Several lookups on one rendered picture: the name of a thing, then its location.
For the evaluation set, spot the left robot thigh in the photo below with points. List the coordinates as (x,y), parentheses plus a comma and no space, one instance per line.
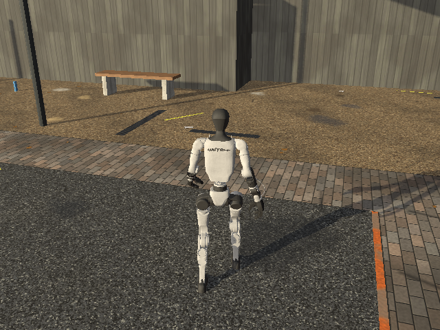
(203,212)

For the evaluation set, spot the left robot foot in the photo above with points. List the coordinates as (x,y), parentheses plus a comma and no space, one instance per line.
(202,285)

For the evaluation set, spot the robot right forearm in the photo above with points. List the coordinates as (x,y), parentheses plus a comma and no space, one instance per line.
(254,189)

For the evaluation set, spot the robot right hand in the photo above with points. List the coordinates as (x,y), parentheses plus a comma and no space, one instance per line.
(260,209)

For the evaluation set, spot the robot left forearm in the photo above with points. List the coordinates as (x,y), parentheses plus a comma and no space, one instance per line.
(190,176)

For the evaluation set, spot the robot left hand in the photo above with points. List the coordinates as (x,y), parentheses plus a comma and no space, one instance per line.
(198,180)

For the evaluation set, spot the robot right upper arm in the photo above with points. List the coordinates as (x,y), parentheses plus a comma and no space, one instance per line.
(242,146)

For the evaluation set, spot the robot left upper arm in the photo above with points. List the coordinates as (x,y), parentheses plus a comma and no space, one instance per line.
(195,154)

